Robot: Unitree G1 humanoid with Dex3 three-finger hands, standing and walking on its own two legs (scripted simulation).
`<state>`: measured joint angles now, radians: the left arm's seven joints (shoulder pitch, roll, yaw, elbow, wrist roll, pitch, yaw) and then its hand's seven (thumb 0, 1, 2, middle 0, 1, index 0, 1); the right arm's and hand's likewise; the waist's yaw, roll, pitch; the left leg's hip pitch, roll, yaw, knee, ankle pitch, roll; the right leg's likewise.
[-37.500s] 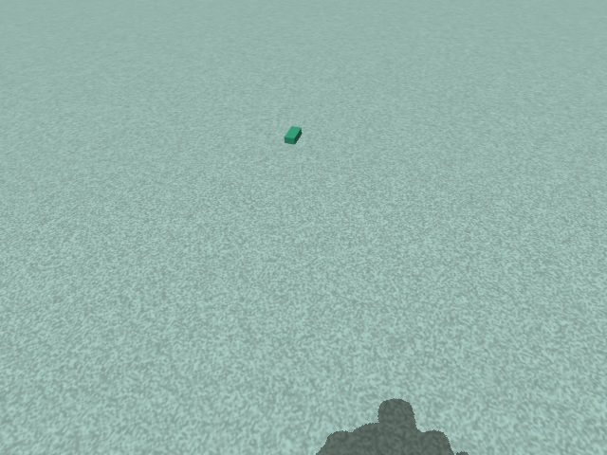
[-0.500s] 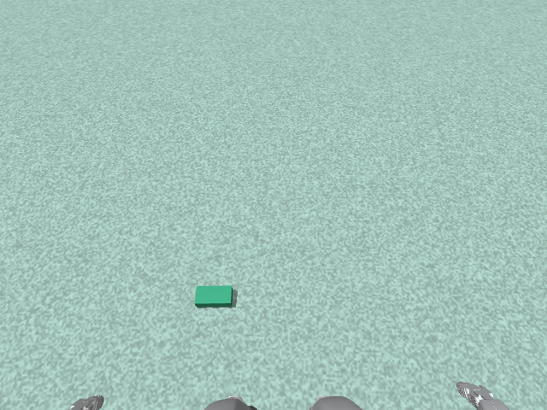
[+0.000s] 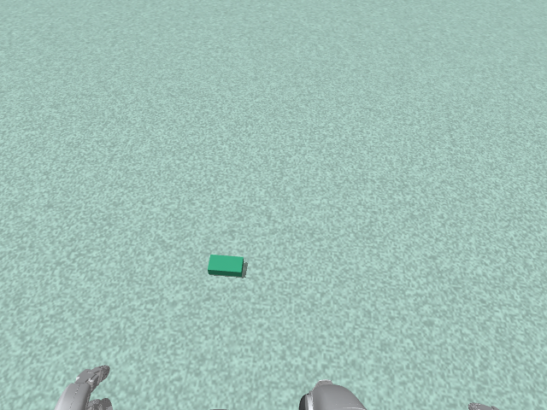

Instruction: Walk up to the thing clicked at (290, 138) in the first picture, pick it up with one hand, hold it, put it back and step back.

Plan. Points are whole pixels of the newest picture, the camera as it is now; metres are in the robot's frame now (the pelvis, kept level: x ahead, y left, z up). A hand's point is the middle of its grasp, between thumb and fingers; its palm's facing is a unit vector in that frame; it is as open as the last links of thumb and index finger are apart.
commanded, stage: step back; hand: left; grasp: from above
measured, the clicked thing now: (226, 265) +0.66 +0.19 -0.73
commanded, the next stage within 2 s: none
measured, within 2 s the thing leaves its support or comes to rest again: neither
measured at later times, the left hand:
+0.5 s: hand out of the picture -0.10 +0.22 -0.12, palm faces -0.04 -0.91 -0.42, open 7.4 cm
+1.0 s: hand out of the picture -0.25 +0.22 -0.15, palm faces +0.00 -0.94 -0.35, open 7.4 cm
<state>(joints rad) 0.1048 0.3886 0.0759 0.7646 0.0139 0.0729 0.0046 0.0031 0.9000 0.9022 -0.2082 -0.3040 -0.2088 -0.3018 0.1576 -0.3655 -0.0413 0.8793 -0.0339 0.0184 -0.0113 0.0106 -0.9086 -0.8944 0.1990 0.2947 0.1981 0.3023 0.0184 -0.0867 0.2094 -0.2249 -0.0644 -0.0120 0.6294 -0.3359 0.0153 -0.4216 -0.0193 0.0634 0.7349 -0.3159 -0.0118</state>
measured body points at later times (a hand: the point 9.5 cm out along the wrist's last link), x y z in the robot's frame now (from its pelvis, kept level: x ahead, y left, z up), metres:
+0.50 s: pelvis -0.17 -0.05 +0.01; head -0.13 -0.07 +0.46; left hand -0.10 +0.27 -0.09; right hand -0.06 -0.37 -0.11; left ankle -0.11 +0.11 -0.65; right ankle -0.17 -0.16 -0.72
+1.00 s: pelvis -0.34 -0.05 +0.01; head -0.29 -0.02 +0.46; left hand -0.25 +0.27 -0.12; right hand -0.23 -0.36 -0.08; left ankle -0.28 +0.06 -0.72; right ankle -0.40 -0.20 -0.64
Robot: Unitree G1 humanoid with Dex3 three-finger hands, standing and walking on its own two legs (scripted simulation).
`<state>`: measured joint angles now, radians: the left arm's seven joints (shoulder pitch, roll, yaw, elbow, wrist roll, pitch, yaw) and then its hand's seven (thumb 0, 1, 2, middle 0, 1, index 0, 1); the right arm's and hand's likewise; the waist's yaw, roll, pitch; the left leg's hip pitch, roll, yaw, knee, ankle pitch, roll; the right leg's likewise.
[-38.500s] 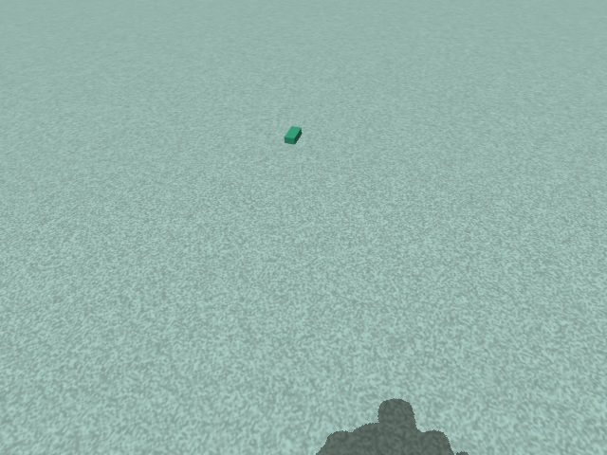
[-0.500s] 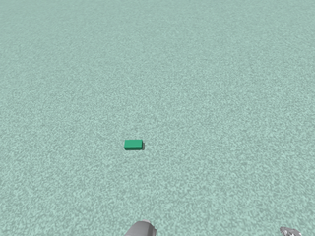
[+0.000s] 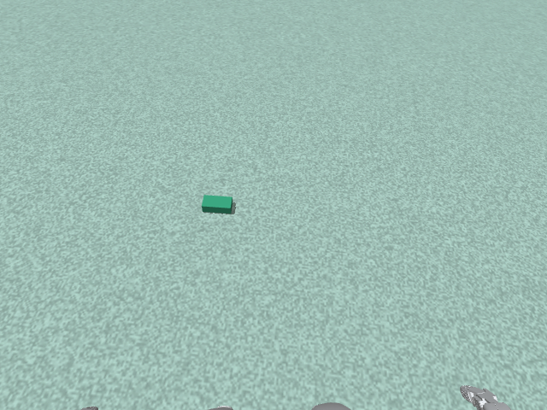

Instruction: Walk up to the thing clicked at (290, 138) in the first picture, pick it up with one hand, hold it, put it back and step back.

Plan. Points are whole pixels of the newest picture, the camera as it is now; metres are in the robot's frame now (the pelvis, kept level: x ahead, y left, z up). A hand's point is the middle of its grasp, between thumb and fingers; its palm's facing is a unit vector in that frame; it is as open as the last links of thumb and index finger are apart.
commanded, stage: step back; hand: left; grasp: from above
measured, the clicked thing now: (217, 204) +1.01 +0.25 -0.75
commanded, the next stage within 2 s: stand in 1.10 s
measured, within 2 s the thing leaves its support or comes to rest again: neither
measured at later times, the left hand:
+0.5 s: hand out of the picture -0.03 +0.28 -0.15, palm faces +0.05 -0.91 -0.41, open 7.4 cm
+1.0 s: hand out of the picture +0.06 +0.23 -0.14, palm faces +0.07 -0.92 -0.37, open 7.4 cm
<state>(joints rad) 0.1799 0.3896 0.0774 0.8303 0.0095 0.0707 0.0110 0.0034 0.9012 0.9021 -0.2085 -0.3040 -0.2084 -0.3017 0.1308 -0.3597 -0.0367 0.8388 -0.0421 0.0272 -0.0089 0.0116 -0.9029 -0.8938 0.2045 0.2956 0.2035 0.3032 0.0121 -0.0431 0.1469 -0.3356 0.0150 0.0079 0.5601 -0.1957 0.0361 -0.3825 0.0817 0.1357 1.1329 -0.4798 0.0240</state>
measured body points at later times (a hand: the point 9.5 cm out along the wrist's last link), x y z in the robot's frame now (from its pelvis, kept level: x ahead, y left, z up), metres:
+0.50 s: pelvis -0.07 -0.01 -0.01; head -0.05 -0.01 +0.44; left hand -0.03 +0.32 -0.12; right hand -0.02 -0.32 -0.13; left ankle -0.06 +0.11 -0.73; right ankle -0.10 -0.14 -0.72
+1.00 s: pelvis -0.02 -0.03 +0.00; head +0.00 -0.05 +0.44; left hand +0.06 +0.28 -0.11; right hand +0.07 -0.33 -0.14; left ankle -0.06 +0.12 -0.71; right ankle +0.01 -0.15 -0.73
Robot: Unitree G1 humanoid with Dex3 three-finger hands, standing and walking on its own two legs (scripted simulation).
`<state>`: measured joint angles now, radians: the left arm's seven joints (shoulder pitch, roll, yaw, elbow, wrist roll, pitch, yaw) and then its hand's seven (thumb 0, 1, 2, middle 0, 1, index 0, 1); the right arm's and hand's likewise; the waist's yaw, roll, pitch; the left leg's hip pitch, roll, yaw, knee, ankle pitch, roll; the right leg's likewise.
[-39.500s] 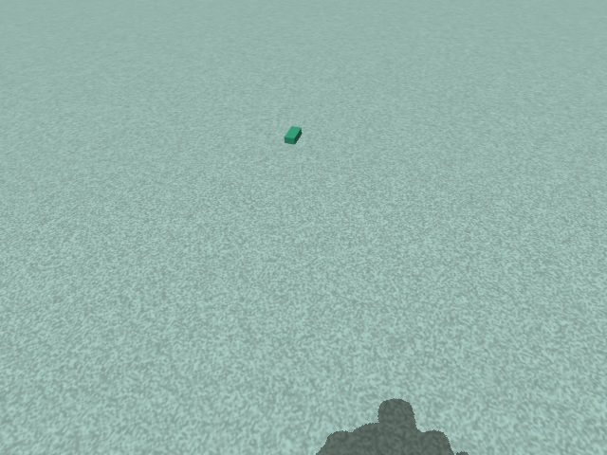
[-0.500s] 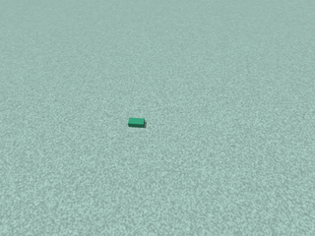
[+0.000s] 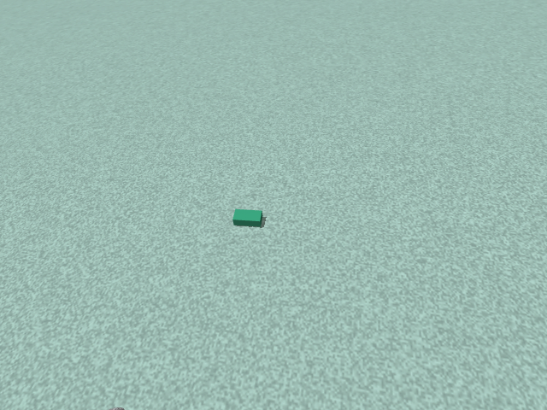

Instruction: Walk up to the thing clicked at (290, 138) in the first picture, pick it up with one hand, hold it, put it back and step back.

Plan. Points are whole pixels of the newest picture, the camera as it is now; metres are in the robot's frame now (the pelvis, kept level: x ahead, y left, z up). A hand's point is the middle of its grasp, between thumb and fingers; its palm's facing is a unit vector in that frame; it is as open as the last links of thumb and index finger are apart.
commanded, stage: step back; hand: left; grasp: from above
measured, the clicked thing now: (247, 217) +1.05 +0.21 -0.74
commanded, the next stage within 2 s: stand in 0.10 s
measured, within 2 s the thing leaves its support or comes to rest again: neither
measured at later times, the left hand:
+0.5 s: hand out of the picture +0.10 +0.27 -0.14, palm faces +0.00 -0.95 -0.32, open 7.4 cm
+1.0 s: hand out of the picture +0.07 +0.26 -0.13, palm faces -0.03 -0.94 -0.35, open 7.4 cm
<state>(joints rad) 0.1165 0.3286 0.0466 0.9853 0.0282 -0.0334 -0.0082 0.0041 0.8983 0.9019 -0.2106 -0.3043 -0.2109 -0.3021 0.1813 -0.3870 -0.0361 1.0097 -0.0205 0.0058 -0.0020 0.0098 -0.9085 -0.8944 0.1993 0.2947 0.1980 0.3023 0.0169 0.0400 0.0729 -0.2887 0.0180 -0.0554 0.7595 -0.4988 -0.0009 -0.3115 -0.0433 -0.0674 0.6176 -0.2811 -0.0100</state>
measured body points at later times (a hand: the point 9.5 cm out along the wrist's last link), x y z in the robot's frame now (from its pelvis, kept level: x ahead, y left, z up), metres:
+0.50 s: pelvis +0.01 +0.02 +0.02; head +0.01 +0.02 +0.47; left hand +0.10 +0.31 -0.11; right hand +0.13 -0.28 -0.10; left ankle -0.01 +0.15 -0.73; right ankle +0.03 -0.12 -0.73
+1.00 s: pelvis +0.00 +0.00 +0.02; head -0.01 +0.00 +0.47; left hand +0.07 +0.31 -0.11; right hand +0.06 -0.30 -0.12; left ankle -0.01 +0.15 -0.73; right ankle +0.03 -0.12 -0.73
